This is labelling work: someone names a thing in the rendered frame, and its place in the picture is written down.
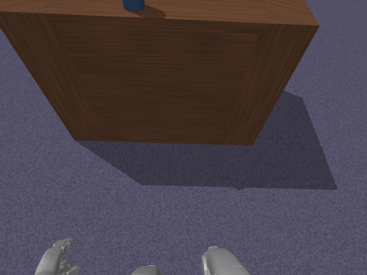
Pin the left robot hand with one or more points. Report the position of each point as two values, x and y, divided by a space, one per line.
51 260

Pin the bottle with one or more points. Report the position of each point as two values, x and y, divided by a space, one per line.
133 5

